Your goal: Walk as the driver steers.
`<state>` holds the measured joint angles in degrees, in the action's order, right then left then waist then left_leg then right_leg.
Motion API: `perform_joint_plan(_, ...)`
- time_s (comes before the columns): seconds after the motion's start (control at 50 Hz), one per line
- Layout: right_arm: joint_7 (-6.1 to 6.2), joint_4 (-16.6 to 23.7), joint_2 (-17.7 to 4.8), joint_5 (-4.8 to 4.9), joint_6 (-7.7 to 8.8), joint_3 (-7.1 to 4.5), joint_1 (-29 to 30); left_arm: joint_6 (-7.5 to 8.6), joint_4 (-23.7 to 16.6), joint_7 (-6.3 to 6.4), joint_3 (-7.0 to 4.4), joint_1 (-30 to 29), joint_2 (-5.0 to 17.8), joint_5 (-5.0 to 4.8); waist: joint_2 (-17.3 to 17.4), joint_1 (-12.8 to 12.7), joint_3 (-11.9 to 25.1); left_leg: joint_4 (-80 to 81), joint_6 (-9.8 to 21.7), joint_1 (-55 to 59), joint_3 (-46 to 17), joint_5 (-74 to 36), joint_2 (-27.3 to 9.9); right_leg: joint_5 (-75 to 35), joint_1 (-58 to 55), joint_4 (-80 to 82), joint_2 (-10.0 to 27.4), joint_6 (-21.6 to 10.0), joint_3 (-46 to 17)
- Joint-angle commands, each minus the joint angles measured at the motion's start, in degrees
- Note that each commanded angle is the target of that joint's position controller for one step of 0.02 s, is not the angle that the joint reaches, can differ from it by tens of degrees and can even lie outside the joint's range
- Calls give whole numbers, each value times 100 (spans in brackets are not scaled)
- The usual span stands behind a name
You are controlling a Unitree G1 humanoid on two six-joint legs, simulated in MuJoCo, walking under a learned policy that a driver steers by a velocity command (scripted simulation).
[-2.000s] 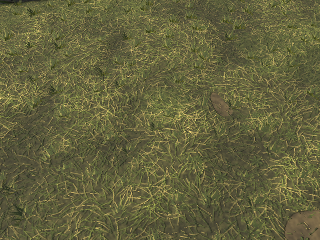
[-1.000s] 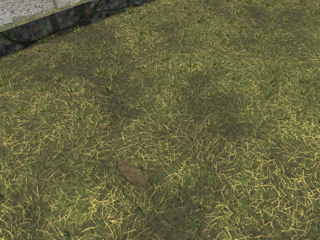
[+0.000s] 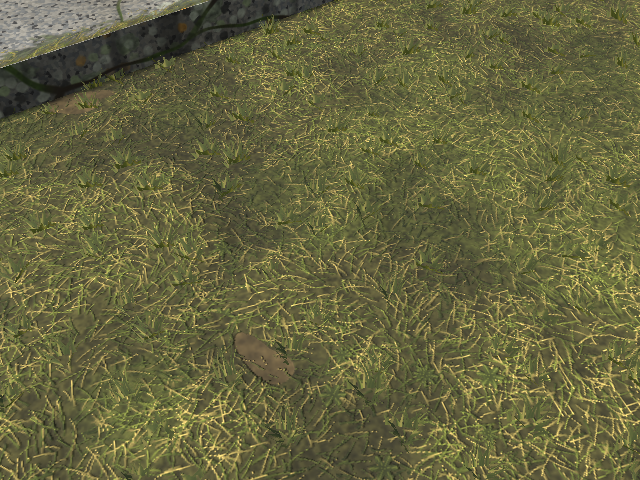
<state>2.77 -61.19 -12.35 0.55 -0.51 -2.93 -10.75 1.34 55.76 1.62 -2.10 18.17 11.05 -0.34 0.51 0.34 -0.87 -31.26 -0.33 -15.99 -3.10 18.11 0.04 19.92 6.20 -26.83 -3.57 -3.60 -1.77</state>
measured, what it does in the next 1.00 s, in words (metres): walks ahead: left foot, then right foot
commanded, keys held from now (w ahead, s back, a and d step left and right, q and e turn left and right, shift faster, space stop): w+shift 0.90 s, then w+q+shift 0.10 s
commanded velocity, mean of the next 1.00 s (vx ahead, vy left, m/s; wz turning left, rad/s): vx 0.81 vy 0.00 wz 0.02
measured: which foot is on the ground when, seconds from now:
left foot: up 0.00-0.28, down 0.30-0.84, up 0.86-1.00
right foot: down 0.00-0.30, up 0.32-0.80, down 0.82-1.00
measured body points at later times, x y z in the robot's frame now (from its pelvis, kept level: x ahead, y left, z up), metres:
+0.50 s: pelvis +0.21 +0.11 +0.00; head +0.22 +0.13 +0.45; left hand +0.35 +0.36 -0.12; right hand +0.20 -0.13 -0.14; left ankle +0.17 +0.20 -0.74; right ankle +0.24 -0.05 -0.63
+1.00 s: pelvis +0.64 +0.08 +0.00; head +0.66 +0.09 +0.45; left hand +0.67 +0.35 -0.14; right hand +0.75 -0.18 -0.12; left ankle +0.60 +0.24 -0.63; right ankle +0.67 +0.00 -0.74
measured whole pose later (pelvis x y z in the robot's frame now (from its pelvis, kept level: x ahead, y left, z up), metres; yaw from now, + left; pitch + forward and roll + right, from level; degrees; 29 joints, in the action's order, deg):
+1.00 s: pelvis +0.64 +0.08 +0.00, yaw +2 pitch -1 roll -3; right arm -0.6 -49.1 -15.7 2.9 6.1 -1.2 -14.0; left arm 6.4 51.1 -2.6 -3.1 19.6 14.6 0.6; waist 2.1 -1.6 -1.7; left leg -74.7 5.8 -31.5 -5.6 16.3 -5.9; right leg 10.8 13.1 -24.2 -4.6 -4.1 5.6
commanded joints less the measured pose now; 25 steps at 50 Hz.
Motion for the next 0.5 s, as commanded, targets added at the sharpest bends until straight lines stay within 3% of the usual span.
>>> perform_joint_plan(0.02,-92,718,-623,187,262,-75,1124,154,-128,63,-380,669,1465,-119,-1205,-528,-1062,-1619,237,-1911,274,860,-95,3552,369,2468,2282,-1260,-3152)
perform_joint_plan(0.04,-144,808,-712,237,395,-109,1225,285,-194,70,-328,502,1283,-59,-905,-432,-1301,-2116,300,-2708,-19,708,-397,2884,-19,2519,2490,-1381,-3384)
perform_joint_plan(0.06,-196,772,-733,211,507,-136,1070,380,-207,56,-274,460,1049,-48,-629,-325,-1214,-2358,341,-3286,-100,450,-569,2194,-599,2360,2433,-1281,-3105)
perform_joint_plan(0.1,-303,737,-653,162,680,-146,949,424,-232,-3,-244,515,897,-98,-426,-304,-808,-1990,317,-3400,-13,-43,-722,1161,-1157,2167,2119,-964,-2293)
perform_joint_plan(0.16,-391,787,-385,107,751,-65,1136,383,-324,-28,-279,558,1036,-112,-704,-371,-505,-950,90,-2012,477,-573,-460,512,-357,2140,1602,-746,-1300)
perform_joint_plan(0.22,-436,874,-450,160,706,-9,1125,407,-363,-64,-343,589,1289,-173,-800,-274,-664,-410,45,-941,758,-713,-314,606,481,2192,1680,-821,-1065)
perform_joint_plan(0.26,-425,786,-661,201,690,-68,608,410,-401,-89,-340,482,1299,-166,-715,77,-614,-229,167,-191,835,-701,-206,209,737,1811,1697,-759,-881)
perform_joint_plan(0.28,-393,625,-842,221,686,-164,-38,408,-449,-101,-314,358,1273,-117,-706,453,-336,-237,263,618,962,-579,-28,-737,982,1140,1577,-656,-666)
perform_joint_plan(0.3,-349,312,-1187,261,700,-344,-1207,404,-525,-124,-239,210,1091,-37,-466,1026,308,-249,464,2036,763,-397,-59,-1984,1514,-436,1258,-458,-285)
perform_joint_plan(0.32,-293,128,-1859,144,683,-505,-2377,452,-795,-142,-87,49,606,59,966,1393,1014,476,975,3368,-1411,1752,-1381,-1533,2936,-3252,670,-43,262)
perform_joint_plan(0.34,-398,201,-1675,-47,793,-345,-2412,613,-1036,-125,31,129,126,-134,2008,1057,1295,1894,1439,3536,-4392,3655,-2170,983,4113,-4768,-54,-61,-564)
perform_joint_plan(0.36,-454,327,-1176,-36,858,-185,-1600,701,-1148,-153,-68,-91,626,-380,1310,737,566,2068,1296,2967,-4288,3685,-2298,446,4858,-5424,367,-282,-754)
perform_joint_plan(0.38,-492,437,-902,-14,882,-88,-1206,741,-1245,-185,-64,-396,767,-365,890,605,210,1951,1191,2473,-3449,2839,-2172,-81,5030,-5431,701,-445,-586)
perform_joint_plan(0.4,-524,496,-812,-49,857,-33,-902,728,-1239,-185,-59,-412,751,-243,443,382,138,1934,1134,1965,-2734,2094,-1938,-571,4778,-5178,1012,-443,-457)
perform_joint_plan(0.42,-550,548,-733,-113,826,14,-633,666,-1259,-186,-81,-414,697,-130,378,147,-53,2016,1040,1332,-2146,1636,-1655,-929,4482,-4831,1228,-392,-421)
perform_joint_plan(0.44,-553,570,-622,-157,802,69,-487,558,-1250,-227,-68,-307,609,-125,553,-51,-161,2120,998,855,-1752,1422,-1461,-1129,4230,-4707,1344,-319,-397)
perform_joint_plan(0.5,-489,503,-715,-91,826,82,-725,355,-1265,-201,-73,-397,634,-94,335,-148,-489,2541,1105,486,-1071,627,-1243,-1709,4474,-4287,1373,-31,-238)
